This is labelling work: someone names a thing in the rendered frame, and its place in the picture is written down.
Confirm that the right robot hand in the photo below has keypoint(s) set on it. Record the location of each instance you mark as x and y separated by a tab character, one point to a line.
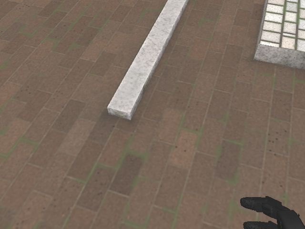
285	218

